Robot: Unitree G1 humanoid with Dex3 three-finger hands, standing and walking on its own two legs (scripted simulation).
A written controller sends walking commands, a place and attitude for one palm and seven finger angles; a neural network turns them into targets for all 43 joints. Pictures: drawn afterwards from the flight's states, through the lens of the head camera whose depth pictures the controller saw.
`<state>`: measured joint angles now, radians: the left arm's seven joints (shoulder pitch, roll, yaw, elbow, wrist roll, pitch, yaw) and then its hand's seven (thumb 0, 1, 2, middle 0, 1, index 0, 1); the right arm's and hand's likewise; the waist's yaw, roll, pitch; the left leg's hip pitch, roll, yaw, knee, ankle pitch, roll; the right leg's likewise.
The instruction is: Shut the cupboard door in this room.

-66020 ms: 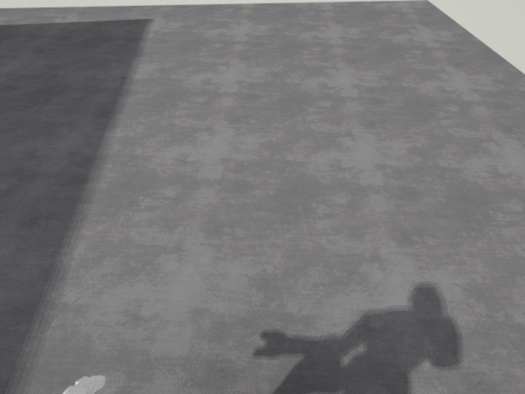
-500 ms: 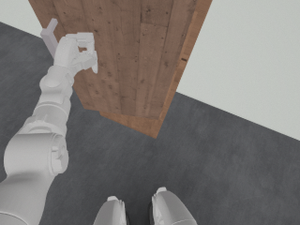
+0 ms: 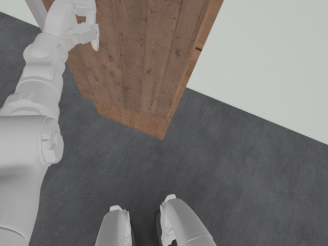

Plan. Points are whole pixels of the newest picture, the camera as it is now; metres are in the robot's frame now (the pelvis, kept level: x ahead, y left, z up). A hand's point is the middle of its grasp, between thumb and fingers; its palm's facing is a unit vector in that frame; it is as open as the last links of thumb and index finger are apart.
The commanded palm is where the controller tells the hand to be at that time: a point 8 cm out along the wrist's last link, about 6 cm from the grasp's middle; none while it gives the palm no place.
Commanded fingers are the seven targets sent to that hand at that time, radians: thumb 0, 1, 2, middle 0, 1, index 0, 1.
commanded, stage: push the door shut along its arc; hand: left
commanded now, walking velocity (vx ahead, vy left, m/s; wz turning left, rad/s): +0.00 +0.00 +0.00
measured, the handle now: (48, 14) +0.62 +0.16 +0.09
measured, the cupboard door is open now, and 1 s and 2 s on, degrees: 8 0 0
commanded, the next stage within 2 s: pull the fist back off the door in 0.12 s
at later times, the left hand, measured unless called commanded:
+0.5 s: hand (111, 24) +0.60 +0.04 +0.09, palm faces +0.12 -0.99 -0.05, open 3.0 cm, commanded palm +0.56 +0.07 +0.10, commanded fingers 0.00 0.90 0.90 -1.30 -1.50 -1.30 -1.50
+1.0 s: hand (115, 52) +0.52 +0.03 +0.09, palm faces +0.06 -1.00 -0.02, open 3.1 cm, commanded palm +0.49 +0.08 +0.10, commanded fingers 0.00 0.90 0.90 -1.30 -1.50 -1.30 -1.50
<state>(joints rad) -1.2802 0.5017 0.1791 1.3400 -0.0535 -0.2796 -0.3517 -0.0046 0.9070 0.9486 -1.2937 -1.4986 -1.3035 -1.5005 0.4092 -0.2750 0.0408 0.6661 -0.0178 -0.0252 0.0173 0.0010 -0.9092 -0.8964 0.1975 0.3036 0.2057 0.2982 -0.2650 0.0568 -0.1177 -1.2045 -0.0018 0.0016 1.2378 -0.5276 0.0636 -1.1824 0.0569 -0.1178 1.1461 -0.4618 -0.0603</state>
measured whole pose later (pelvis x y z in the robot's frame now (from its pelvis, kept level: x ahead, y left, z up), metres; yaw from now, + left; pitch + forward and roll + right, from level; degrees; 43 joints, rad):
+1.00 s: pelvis +0.03 -0.01 +0.03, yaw +0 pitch +24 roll -1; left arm -0.86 0.12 0.18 1.11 0.02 -0.52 0.24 0.02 0.91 0.90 -1.29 -1.50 -1.30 -1.50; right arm 0.41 -0.26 -0.03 0.64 -0.07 0.02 0.12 0.00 -0.91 -0.90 0.19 0.30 0.20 0.30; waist -0.17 0.05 -0.15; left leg -0.97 -0.01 0.04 1.06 -0.51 0.04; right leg -0.98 0.06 -0.07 1.03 -0.46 -0.07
